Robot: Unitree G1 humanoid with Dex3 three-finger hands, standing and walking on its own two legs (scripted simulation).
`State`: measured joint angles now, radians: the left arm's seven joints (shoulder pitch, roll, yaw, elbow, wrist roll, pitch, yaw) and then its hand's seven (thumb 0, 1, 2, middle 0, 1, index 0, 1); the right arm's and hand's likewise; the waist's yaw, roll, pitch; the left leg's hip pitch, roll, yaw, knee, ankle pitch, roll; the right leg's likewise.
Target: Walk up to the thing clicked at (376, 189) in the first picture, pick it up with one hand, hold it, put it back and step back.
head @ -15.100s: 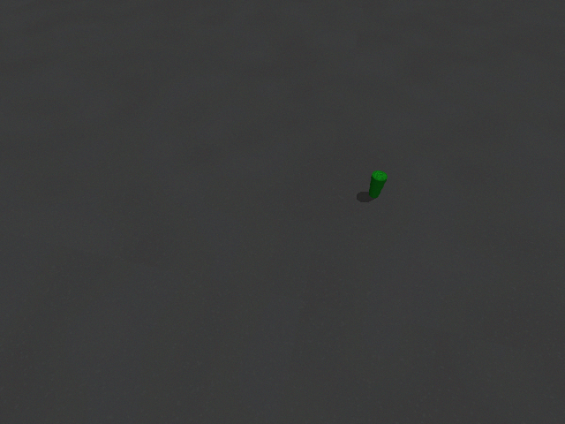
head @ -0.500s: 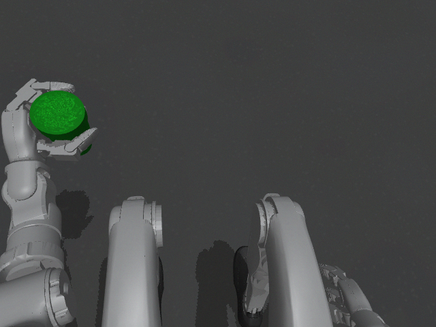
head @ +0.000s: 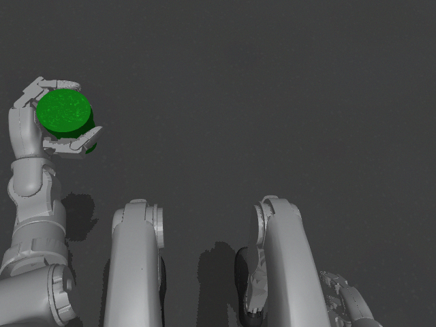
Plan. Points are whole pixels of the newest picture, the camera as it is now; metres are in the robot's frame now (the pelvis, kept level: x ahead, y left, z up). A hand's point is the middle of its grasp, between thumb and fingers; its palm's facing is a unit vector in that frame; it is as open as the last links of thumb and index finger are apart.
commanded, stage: lift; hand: left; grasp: from the side
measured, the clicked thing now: (75, 128) +0.44 +0.26 -0.05
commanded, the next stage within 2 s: none
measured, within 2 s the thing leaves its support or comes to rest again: neither
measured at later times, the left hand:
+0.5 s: hand (41, 103) +0.41 +0.24 +0.09, palm faces +0.19 -0.98 -0.03, open 9.4 cm
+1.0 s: hand out of the picture +0.40 +0.23 +0.26, palm faces +0.23 -0.97 -0.03, open 9.4 cm
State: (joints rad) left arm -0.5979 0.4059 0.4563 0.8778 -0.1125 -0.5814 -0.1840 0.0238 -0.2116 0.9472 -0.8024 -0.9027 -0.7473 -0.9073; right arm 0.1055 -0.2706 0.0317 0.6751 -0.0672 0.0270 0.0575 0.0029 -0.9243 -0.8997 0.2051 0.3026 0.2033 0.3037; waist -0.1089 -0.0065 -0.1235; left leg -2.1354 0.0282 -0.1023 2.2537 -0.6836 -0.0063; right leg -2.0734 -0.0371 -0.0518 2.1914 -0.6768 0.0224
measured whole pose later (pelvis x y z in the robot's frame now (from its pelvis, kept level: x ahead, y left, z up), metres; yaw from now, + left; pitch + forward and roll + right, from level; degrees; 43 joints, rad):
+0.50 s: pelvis +0.01 +0.00 +0.09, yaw +1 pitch +32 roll -5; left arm -0.39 0.31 0.35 0.51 -0.18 -0.39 -0.14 0.02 -0.22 0.96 -0.80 -0.92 -0.74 -0.92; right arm 0.12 -0.25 0.00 0.62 0.01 0.00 0.00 0.01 -0.92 -0.90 0.20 0.30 0.20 0.30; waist -0.06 0.02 -0.18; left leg -1.88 0.04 -0.08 1.99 -0.67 -0.01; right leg -1.83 -0.04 -0.05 1.93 -0.66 0.02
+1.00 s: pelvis +0.05 +0.01 +0.24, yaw +3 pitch +23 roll -4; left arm -0.17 0.25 0.21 0.32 -0.17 -0.27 -0.02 0.02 -0.22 0.96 -0.79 -0.93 -0.74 -0.93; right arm 0.18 -0.22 0.00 0.61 0.04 -0.04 -0.04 0.01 -0.91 -0.89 0.21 0.30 0.20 0.30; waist -0.04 0.02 -0.17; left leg -1.26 0.05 -0.05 1.47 -0.61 0.00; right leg -1.20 -0.03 -0.06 1.39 -0.59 0.03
